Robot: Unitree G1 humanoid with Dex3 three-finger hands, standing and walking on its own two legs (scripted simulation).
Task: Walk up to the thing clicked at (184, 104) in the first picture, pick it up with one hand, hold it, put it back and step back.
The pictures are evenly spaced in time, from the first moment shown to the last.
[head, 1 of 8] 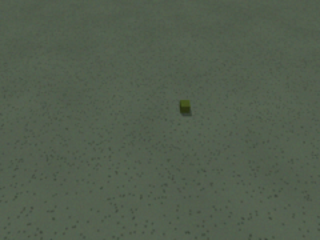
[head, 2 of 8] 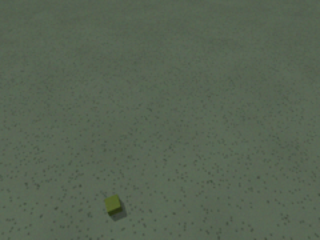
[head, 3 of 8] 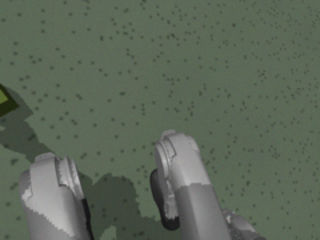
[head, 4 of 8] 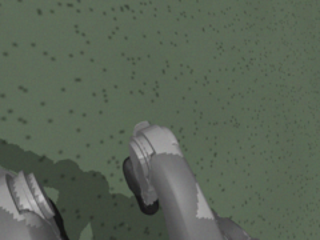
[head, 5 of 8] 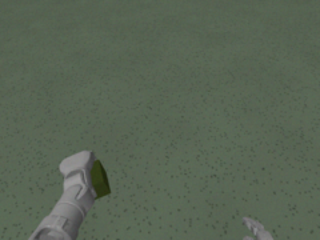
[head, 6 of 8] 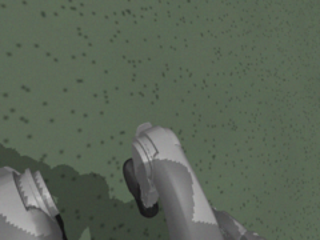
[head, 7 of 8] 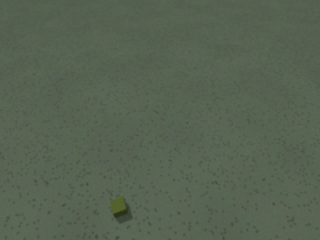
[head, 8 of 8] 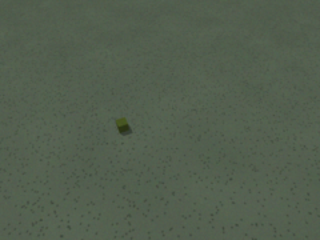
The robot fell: no
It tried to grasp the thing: yes
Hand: left
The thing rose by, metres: 0.68
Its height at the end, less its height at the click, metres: +0.00
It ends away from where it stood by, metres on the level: 0.03
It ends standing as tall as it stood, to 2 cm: yes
